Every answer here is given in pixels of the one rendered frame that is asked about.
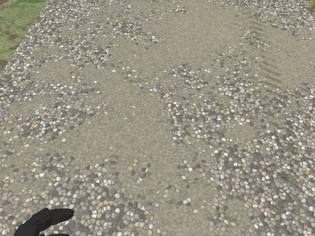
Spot robot left hand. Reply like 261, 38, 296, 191
14, 207, 74, 236

